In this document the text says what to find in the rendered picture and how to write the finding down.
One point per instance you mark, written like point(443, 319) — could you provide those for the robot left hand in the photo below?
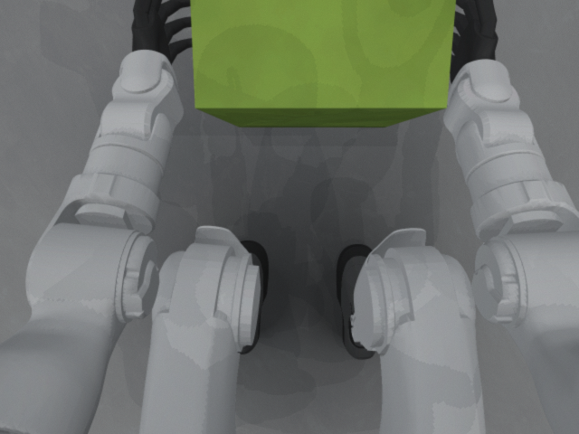
point(151, 32)

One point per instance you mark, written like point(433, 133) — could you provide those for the robot thigh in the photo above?
point(193, 361)
point(409, 312)

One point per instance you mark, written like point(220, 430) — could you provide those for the robot left forearm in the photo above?
point(127, 161)

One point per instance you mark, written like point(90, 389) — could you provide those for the left robot thigh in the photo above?
point(193, 361)

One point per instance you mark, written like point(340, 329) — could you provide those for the right robot thigh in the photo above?
point(409, 312)

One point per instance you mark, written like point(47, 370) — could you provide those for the carton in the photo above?
point(321, 63)

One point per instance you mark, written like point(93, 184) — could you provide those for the robot right forearm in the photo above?
point(510, 186)

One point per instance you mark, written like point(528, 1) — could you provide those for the robot right hand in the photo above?
point(478, 39)

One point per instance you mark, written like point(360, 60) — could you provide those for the left robot upper arm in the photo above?
point(86, 283)

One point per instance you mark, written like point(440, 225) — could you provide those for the right robot upper arm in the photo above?
point(529, 283)

